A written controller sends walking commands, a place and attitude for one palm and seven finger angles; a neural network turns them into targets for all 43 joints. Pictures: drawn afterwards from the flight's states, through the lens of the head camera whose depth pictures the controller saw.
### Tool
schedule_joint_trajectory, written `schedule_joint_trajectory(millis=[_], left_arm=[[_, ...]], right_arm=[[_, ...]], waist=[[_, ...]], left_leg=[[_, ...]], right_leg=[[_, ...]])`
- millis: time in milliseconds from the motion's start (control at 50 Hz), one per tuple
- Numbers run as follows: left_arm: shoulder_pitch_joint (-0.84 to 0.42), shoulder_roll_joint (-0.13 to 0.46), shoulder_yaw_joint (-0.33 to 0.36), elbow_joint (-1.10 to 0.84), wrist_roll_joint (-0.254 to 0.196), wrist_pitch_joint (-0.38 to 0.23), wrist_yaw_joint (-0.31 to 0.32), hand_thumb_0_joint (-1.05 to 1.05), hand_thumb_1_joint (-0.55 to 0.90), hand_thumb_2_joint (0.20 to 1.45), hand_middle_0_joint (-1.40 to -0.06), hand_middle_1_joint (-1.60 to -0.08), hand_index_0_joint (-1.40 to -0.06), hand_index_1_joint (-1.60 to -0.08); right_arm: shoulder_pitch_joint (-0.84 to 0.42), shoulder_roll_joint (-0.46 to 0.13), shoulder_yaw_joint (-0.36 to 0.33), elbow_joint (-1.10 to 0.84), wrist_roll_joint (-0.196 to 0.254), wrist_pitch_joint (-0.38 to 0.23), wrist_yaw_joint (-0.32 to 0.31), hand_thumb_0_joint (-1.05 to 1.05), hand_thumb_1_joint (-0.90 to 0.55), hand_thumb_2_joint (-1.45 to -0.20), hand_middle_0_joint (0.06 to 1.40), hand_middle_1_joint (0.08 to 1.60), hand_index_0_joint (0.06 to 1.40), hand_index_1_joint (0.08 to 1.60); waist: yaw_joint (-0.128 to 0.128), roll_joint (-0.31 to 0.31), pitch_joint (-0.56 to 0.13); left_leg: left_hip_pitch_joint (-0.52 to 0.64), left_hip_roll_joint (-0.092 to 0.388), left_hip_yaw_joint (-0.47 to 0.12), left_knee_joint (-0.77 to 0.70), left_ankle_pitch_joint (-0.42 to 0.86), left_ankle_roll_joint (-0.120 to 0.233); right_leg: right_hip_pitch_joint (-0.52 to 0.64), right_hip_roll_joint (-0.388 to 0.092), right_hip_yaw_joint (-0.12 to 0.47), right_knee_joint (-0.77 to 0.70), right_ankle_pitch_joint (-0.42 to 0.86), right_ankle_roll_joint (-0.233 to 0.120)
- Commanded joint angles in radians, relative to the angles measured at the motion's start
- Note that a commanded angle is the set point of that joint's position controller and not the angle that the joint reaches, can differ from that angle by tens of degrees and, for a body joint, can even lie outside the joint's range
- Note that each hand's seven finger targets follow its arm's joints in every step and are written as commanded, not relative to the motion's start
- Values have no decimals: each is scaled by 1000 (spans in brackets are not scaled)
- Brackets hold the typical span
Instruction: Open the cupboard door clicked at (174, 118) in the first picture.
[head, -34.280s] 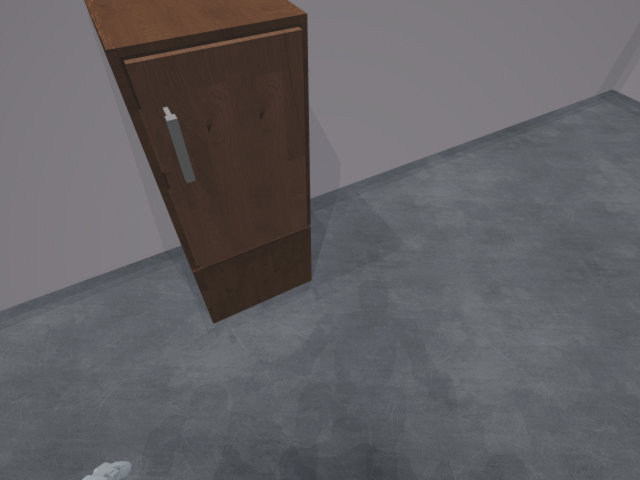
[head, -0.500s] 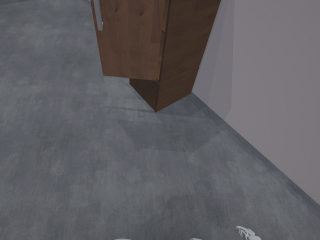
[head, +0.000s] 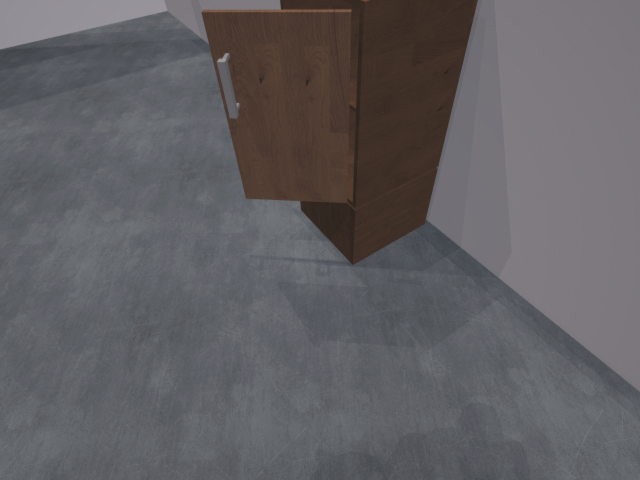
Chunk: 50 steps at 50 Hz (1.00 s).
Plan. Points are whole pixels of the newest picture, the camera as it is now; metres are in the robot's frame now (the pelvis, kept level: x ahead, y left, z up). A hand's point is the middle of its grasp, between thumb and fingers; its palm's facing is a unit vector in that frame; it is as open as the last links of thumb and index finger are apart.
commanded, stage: take the last steps up to it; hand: left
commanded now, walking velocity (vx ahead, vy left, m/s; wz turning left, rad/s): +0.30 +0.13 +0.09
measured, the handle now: (230, 86) +1.03 +0.28 +0.00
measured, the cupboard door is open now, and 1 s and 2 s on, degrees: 50 50 50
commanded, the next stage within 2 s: come to a stop and stand still in 1.08 s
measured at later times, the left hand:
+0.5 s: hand out of the picture +0.10 +0.28 -0.18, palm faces +0.13 -0.98 -0.15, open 7.4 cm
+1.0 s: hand (199, 305) +0.45 +0.27 -0.17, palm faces -0.03 -0.99 -0.17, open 7.4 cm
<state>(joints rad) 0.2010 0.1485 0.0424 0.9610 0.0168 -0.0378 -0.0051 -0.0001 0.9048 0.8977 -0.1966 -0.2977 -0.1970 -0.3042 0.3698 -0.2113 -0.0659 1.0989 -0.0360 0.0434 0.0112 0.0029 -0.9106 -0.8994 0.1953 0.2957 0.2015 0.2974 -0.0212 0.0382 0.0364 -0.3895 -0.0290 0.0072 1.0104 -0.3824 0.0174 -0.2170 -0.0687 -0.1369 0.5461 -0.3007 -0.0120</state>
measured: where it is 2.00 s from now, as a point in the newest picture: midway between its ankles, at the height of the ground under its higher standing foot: (310, 424)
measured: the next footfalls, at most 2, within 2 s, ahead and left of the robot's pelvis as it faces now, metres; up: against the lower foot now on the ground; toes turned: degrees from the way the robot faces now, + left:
left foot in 0.36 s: +0.23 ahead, +0.21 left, +0.00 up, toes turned +11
right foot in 0.90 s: +0.40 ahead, -0.01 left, +0.00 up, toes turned -9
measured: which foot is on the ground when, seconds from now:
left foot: up 0.00-0.34, down 0.36-0.90, up 0.92-1.00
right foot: down 0.00-0.36, up 0.38-0.88, down 0.90-1.00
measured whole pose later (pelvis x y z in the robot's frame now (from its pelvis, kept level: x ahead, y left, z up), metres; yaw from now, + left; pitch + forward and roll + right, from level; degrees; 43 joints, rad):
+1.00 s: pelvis +0.34 +0.10 -0.01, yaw -1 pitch -1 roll +0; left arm 0.13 0.14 0.04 0.98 0.01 -0.06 0.00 0.00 0.91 0.90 -0.19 -0.30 -0.20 -0.30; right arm 0.41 -0.13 -0.03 1.16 -0.02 -0.01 -0.01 0.00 -0.91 -0.90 0.20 0.30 0.20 0.30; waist -0.04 0.02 0.10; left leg -0.30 0.05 0.08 1.08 -0.48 0.00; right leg -0.30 -0.04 -0.13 0.59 -0.28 -0.03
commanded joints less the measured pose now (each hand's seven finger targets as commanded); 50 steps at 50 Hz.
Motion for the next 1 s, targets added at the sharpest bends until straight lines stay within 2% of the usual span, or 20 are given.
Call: schedule_joint_trajectory(millis=[0,60,140,240,260,300,320,340,360,400,440,520,780,800,840,860,880,900,940,980], left_arm=[[103,116,23,9,-3,-27,18,0,900,900,-200,-300,-200,-300],[154,123,29,38,-2,-43,19,0,900,900,-200,-300,-200,-300],[225,136,24,86,5,-52,18,0,900,900,-200,-300,-200,-300],[227,166,28,112,20,-39,20,0,900,900,-200,-300,-200,-300],[227,173,30,116,18,-35,20,0,900,900,-200,-300,-200,-300],[216,160,30,119,13,-26,18,0,900,900,-200,-300,-200,-300],[239,118,23,106,5,-20,12,0,900,900,-200,-300,-200,-300],[237,68,13,73,-3,-18,10,0,900,900,-200,-300,-200,-300],[157,76,12,44,-1,-15,17,0,900,900,-200,-300,-200,-300],[96,70,12,49,-2,-18,11,0,900,900,-200,-300,-200,-300],[108,50,18,76,7,-4,0,0,900,900,-200,-300,-200,-300],[142,24,20,77,9,19,-3,0,900,900,-200,-300,-200,-300],[-147,52,8,-57,6,16,-16,0,900,900,-200,-300,-200,-300],[-127,64,10,-53,5,13,-14,0,900,900,-200,-300,-200,-300],[48,94,23,2,7,0,-12,0,900,900,-200,-300,-200,-300],[192,155,42,48,10,-13,-4,0,900,900,-200,-300,-200,-300],[316,250,65,85,5,-19,5,0,900,900,-200,-300,-200,-300],[315,260,63,81,-11,-17,16,0,900,900,-200,-300,-200,-300],[160,188,45,47,-9,-19,27,0,900,900,-200,-300,-200,-300],[81,125,25,36,-6,-25,27,0,900,900,-200,-300,-200,-300]], right_arm=[[-55,-28,-13,-83,4,-26,16,0,-900,-900,200,300,200,300],[-64,-7,-10,-78,8,-26,21,0,-900,-900,200,300,200,300],[-159,3,-1,-113,11,-38,29,0,-900,-900,200,300,200,300],[-236,18,11,-150,16,-66,40,0,-900,-900,200,300,200,300],[-219,10,10,-144,16,-73,37,0,-900,-900,200,300,200,300],[-43,-52,-4,-89,11,-86,24,0,-900,-900,200,300,200,300],[113,-162,-29,-55,2,-93,8,0,-900,-900,200,300,200,300],[220,-255,-52,-36,1,-95,-10,0,-900,-900,200,300,200,300],[209,-256,-48,-30,8,-85,-25,0,-900,-900,200,300,200,300],[36,-159,-20,-78,10,-99,-32,0,-900,-900,200,300,200,300],[-22,-79,4,-86,9,-113,-36,0,-900,-900,200,300,200,300],[-15,-32,7,-76,10,-133,-41,0,-900,-900,200,300,200,300],[109,-72,16,-6,-3,-115,-38,0,-900,-900,200,300,200,300],[107,-71,16,0,-2,-111,-37,0,-900,-900,200,300,200,300],[86,-73,19,4,8,-109,-37,0,-900,-900,200,300,200,300],[66,-57,20,-10,21,-114,-32,0,-900,-900,200,300,200,300],[79,-17,23,-31,32,-117,-27,0,-900,-900,200,300,200,300],[25,-55,15,-53,34,-105,-29,0,-900,-900,200,300,200,300],[-64,-15,13,-65,28,-98,-26,0,-900,-900,200,300,200,300],[-30,26,19,-49,19,-77,-22,0,-900,-900,200,300,200,300]], waist=[[20,-197,113],[25,-161,60],[53,-173,67],[63,-245,81],[56,-251,71],[-32,-146,-12],[-92,76,-142],[-118,306,-226],[-120,228,-203],[-54,134,-107],[-10,69,1],[38,41,4],[-14,26,73],[-2,17,66],[82,-21,-19],[137,-90,-108],[157,-297,-197],[157,-228,-166],[107,-143,-15],[36,-143,3]], left_leg=[[-243,101,-39,153,188,-42],[-268,116,-3,85,248,-66],[-294,126,40,-66,243,-69],[-90,85,103,-365,161,-34],[-16,68,118,-403,151,-24],[297,38,128,-525,176,-9],[514,194,-37,-539,195,32],[632,404,-370,-655,244,116],[587,449,-385,-718,254,158],[391,411,-280,-735,239,159],[252,357,-136,-773,331,129],[247,328,-31,-821,447,145],[367,312,49,-748,594,130],[349,305,54,-707,614,125],[274,244,103,-498,675,79],[92,179,150,-290,555,37],[-157,36,197,15,-44,-16],[-204,47,71,205,-228,-12],[-253,122,-10,221,-91,-14],[-146,150,-5,111,-25,-31]], right_leg=[[-9,-267,226,-430,-111,-42],[91,-245,111,-405,91,-48],[172,-256,65,-374,249,-68],[118,-271,32,-296,290,-66],[97,-271,34,-262,303,-63],[-21,-210,-16,-18,322,-33],[-153,-114,-79,236,93,3],[-353,16,-61,542,-327,30],[-417,-4,65,702,-308,-4],[-448,-77,107,798,-146,-9],[-395,-94,127,744,-41,-1],[-384,-77,126,631,47,15],[-278,-9,25,125,58,-16],[-215,4,20,87,47,-27],[66,41,3,-22,134,-51],[322,-75,153,-27,231,-106],[538,-339,512,-130,401,-233],[445,-419,584,-215,443,-297],[242,-341,422,-243,428,-244],[75,-273,252,-282,408,-184]])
